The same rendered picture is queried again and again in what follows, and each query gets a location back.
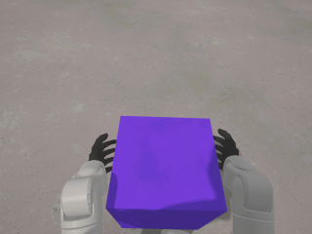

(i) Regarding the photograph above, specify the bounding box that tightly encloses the left robot forearm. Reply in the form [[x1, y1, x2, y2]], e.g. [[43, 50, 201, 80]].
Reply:
[[60, 160, 108, 234]]

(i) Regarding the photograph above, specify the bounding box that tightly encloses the right robot forearm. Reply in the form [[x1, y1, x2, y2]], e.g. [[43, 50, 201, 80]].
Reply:
[[222, 155, 275, 234]]

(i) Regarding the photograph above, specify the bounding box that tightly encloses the robot left hand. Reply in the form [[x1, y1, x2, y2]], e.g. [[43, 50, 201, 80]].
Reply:
[[89, 133, 117, 173]]

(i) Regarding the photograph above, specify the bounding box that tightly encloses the carton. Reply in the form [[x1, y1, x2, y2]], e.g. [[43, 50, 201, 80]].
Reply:
[[105, 116, 227, 230]]

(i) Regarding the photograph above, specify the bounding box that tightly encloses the robot right hand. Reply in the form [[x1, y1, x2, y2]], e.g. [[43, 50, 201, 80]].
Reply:
[[213, 129, 239, 171]]

